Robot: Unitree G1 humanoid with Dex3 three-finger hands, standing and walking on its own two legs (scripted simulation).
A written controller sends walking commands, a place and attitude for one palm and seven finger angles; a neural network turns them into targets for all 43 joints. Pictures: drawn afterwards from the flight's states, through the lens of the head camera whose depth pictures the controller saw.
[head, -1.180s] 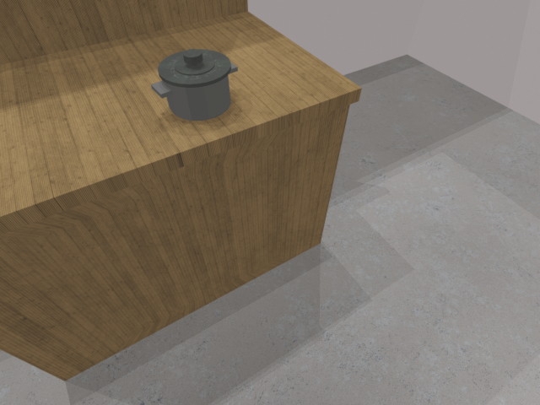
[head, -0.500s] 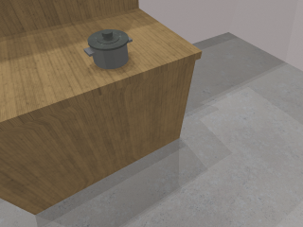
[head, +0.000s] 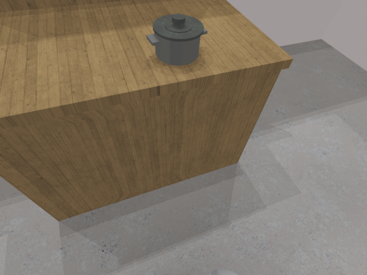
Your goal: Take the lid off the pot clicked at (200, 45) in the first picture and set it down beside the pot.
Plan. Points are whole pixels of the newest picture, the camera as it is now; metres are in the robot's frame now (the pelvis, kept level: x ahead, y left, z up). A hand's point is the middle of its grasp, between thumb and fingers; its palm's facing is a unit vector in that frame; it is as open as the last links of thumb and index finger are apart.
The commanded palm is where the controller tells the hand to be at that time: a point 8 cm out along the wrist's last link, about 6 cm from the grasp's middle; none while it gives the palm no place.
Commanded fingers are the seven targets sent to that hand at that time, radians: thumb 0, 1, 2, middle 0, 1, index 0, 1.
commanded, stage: turn to face it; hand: left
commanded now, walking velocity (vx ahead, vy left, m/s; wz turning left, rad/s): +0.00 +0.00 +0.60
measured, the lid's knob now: (178, 19) +0.81 +0.06 +0.14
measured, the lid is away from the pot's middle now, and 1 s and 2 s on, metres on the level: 0.00 0.00 0.00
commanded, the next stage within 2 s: take the last steps up to it in 0.54 s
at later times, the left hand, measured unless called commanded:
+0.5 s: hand out of the picture +0.02 +0.14 -0.14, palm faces +0.27 -0.92 -0.30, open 7.4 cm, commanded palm none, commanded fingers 0.00 0.90 0.90 -0.20 -0.30 -0.20 -0.30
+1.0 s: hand out of the picture +0.01 +0.13 -0.17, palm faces +0.32 -0.93 -0.17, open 7.4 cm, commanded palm none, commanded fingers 0.00 0.90 0.90 -0.20 -0.30 -0.20 -0.30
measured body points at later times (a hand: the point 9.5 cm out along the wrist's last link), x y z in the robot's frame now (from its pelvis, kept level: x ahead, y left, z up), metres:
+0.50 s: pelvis +0.02 -0.07 +0.01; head +0.07 -0.08 +0.46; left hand +0.01 +0.19 -0.12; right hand +0.17 -0.31 -0.15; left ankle -0.04 +0.07 -0.65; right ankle +0.03 -0.16 -0.73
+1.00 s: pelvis +0.07 -0.05 +0.01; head +0.08 -0.03 +0.46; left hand -0.01 +0.18 -0.15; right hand +0.16 -0.28 -0.13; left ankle -0.04 +0.04 -0.73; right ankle +0.15 -0.17 -0.67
